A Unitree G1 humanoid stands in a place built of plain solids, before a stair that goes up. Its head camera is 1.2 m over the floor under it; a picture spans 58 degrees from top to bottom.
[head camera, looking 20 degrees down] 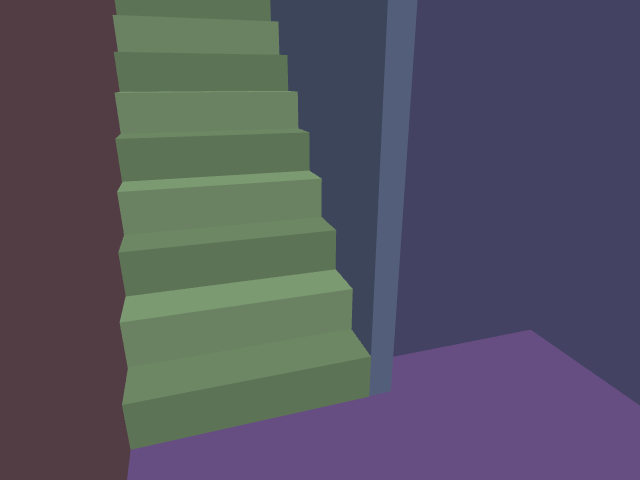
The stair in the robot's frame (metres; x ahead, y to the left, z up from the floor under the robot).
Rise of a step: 0.19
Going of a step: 0.21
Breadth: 0.90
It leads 18 degrees to the left of straight ahead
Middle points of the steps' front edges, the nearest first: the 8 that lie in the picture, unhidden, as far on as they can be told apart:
1.30 0.23 0.19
1.50 0.29 0.39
1.70 0.36 0.58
1.90 0.42 0.77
2.11 0.48 0.96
2.31 0.55 1.16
2.51 0.61 1.35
2.71 0.68 1.54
